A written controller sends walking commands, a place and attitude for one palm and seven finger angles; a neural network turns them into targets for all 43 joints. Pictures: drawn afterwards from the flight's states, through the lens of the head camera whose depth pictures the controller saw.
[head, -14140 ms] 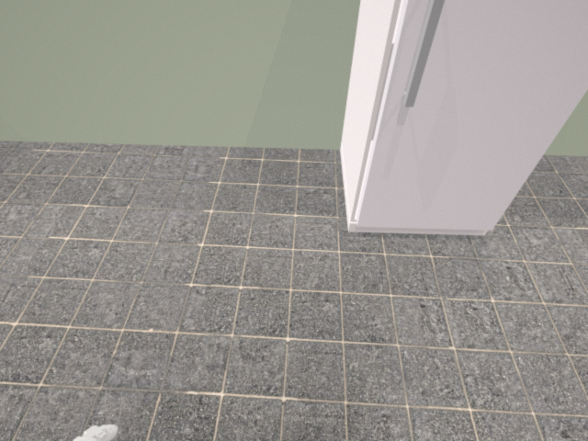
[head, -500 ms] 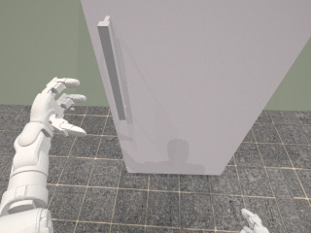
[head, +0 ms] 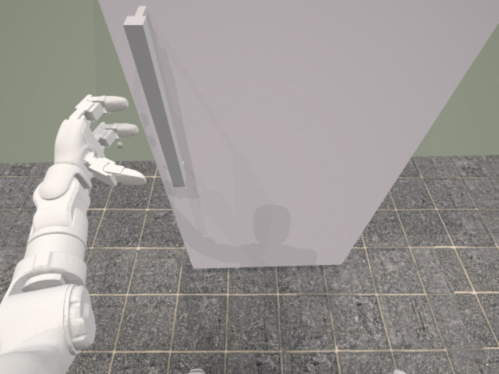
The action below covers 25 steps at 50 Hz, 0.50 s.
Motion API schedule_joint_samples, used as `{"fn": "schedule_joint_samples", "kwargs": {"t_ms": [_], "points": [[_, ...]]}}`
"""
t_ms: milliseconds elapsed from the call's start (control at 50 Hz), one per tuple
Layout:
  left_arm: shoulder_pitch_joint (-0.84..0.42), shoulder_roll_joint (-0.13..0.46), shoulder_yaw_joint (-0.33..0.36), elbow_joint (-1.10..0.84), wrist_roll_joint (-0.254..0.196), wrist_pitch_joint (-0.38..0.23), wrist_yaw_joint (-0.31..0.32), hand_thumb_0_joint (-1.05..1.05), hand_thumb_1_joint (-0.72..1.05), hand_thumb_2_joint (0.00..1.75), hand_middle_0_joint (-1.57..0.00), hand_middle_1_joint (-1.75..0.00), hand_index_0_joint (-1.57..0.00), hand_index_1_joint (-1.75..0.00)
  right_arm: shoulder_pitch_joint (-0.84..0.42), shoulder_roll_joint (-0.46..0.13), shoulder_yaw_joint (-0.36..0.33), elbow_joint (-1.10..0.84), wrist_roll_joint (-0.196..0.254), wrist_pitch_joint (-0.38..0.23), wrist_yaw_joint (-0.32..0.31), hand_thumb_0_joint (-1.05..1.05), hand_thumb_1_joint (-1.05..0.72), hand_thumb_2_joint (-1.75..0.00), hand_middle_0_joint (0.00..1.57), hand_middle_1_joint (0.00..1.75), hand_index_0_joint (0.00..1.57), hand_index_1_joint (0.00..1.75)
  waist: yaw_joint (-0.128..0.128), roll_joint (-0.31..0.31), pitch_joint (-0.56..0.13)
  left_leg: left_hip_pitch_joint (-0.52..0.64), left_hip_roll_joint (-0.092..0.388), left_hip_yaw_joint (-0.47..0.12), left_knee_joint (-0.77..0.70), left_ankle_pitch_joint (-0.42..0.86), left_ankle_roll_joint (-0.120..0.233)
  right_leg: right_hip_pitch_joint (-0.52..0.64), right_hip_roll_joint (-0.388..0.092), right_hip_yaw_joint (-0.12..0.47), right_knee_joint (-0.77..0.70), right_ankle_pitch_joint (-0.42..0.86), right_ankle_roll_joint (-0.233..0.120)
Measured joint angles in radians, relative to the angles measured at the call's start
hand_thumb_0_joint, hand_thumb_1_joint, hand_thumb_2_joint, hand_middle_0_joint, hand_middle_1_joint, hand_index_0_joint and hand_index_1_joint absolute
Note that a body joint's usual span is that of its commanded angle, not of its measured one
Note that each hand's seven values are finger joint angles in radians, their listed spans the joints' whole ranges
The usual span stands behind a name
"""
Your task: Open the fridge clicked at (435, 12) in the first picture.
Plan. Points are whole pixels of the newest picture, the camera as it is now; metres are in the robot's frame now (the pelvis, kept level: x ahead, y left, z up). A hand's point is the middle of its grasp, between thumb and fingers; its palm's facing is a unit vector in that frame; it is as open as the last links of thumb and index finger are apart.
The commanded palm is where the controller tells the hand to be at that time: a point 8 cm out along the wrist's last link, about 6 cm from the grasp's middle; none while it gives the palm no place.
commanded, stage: move the hooked fingers beside the handle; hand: left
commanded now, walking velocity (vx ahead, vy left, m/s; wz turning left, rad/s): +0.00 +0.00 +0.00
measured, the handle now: (164, 114) +0.52 +0.15 +0.12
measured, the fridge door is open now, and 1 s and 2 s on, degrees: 0 0 0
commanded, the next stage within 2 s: feel for the door with the fingertips in 1.02 s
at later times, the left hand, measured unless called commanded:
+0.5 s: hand (130, 133) +0.47 +0.20 +0.12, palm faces +0.02 -1.00 +0.02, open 13.9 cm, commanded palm +0.44 +0.25 +0.12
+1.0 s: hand (126, 139) +0.46 +0.21 +0.12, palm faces +0.02 -1.00 +0.02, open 14.0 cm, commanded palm +0.43 +0.25 +0.12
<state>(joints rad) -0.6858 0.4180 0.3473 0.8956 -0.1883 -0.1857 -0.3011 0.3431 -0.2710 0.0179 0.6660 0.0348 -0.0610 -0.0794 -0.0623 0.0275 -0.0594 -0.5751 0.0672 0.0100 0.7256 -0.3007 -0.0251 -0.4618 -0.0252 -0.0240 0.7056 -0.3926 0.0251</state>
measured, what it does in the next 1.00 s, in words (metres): stands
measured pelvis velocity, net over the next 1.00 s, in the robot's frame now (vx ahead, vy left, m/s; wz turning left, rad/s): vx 0.00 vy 0.00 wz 0.00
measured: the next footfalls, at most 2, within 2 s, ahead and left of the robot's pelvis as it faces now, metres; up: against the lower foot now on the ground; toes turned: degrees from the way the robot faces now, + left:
none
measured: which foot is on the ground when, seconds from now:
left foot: down 0.00-1.00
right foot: down 0.00-1.00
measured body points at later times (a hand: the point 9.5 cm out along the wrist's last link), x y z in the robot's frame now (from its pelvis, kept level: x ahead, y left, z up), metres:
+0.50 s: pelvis +0.01 +0.00 -0.01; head +0.07 +0.00 +0.44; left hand +0.46 +0.26 +0.12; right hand +0.04 -0.27 -0.12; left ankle +0.03 +0.14 -0.71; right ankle -0.03 -0.14 -0.71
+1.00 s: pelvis +0.00 +0.00 -0.01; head +0.06 +0.00 +0.44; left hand +0.45 +0.26 +0.12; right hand +0.07 -0.27 -0.12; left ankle +0.03 +0.14 -0.71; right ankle -0.03 -0.14 -0.71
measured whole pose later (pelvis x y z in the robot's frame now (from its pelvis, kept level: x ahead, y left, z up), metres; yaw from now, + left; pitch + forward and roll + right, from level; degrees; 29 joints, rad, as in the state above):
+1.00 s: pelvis +0.00 +0.00 -0.01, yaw +0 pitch +11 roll -2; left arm -0.76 0.43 0.34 0.98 -0.17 -0.22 -0.28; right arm 0.34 -0.27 0.01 0.64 0.03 0.00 -0.06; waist -0.07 0.03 -0.09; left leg -0.65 0.07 0.00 0.78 -0.33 -0.03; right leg -0.53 -0.02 -0.03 0.75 -0.42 0.02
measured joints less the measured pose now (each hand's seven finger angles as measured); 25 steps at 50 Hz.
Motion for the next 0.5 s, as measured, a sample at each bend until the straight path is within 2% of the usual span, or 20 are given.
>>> {"fn": "schedule_joint_samples", "kwargs": {"t_ms": [280,380,500], "points": [[-0.133,0.050,0.029,0.157,0.032,-0.042,0.008,-0.01,-0.50,0.30,-0.30,-1.20,-0.30,-1.20,0.025,-0.002,-0.007,0.004,-0.010,0.040,0.014,0.01,-0.91,-0.90,0.20,0.30,0.21,0.30,-0.031,-0.003,-0.012,-0.073,0.010,-0.002,0.040,-0.017,-0.002,-0.072,0.009,0.002,0.034,-0.012,-0.002],[-0.121,0.051,0.037,0.143,0.034,-0.058,0.007,-0.01,-0.50,0.30,-0.32,-1.22,-0.32,-1.21,0.043,-0.002,-0.013,0.000,-0.012,0.055,0.021,0.01,-0.91,-0.90,0.20,0.30,0.21,0.30,-0.030,-0.002,-0.020,-0.088,0.012,0.000,0.049,-0.023,-0.002,-0.087,0.011,0.005,0.042,-0.016,-0.002],[-0.091,0.032,0.032,0.111,0.028,-0.049,0.015,-0.01,-0.50,0.30,-0.31,-1.21,-0.31,-1.21,0.046,0.003,-0.015,-0.004,-0.010,0.067,0.026,0.01,-0.91,-0.90,0.20,0.30,0.21,0.30,-0.029,0.000,-0.027,-0.083,0.014,0.002,0.054,-0.030,-0.002,-0.081,0.013,0.007,0.042,-0.020,-0.001]]}}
